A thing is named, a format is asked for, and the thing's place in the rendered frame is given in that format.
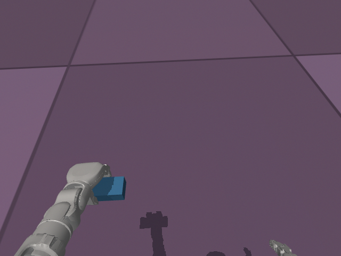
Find right robot hand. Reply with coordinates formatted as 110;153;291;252
269;240;297;256

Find left robot hand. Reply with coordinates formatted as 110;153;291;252
67;162;112;205

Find small box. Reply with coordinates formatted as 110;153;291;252
92;177;126;201

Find left robot arm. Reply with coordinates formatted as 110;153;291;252
14;180;92;256

